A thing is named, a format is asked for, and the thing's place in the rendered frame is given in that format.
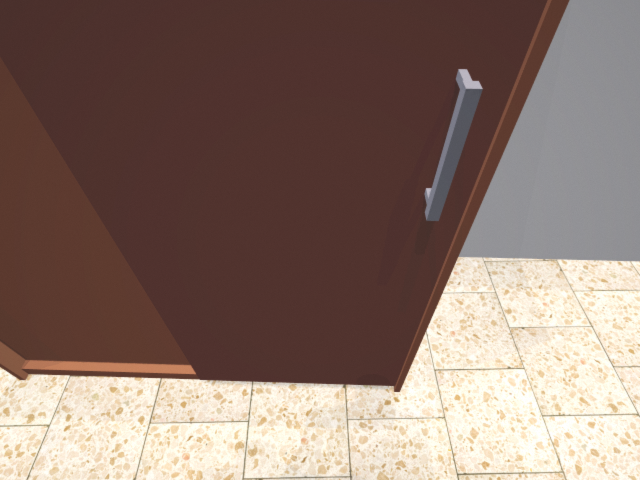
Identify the wardrobe door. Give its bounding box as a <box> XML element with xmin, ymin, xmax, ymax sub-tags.
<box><xmin>0</xmin><ymin>0</ymin><xmax>547</xmax><ymax>386</ymax></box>
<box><xmin>0</xmin><ymin>57</ymin><xmax>190</xmax><ymax>365</ymax></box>

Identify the handle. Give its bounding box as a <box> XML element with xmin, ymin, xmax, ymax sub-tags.
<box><xmin>424</xmin><ymin>69</ymin><xmax>483</xmax><ymax>221</ymax></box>

